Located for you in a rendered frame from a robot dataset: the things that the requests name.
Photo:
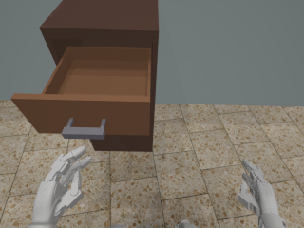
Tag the robot left hand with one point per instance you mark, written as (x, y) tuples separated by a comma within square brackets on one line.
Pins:
[(47, 207)]

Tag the drawer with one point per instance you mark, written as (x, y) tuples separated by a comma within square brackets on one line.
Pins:
[(90, 84)]

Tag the cabinet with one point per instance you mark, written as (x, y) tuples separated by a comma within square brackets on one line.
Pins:
[(108, 24)]

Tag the handle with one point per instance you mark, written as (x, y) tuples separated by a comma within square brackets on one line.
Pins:
[(84, 133)]

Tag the robot right forearm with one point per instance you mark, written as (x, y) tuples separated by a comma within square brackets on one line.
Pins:
[(269, 220)]

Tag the robot right hand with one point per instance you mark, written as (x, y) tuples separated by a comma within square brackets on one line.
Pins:
[(263, 198)]

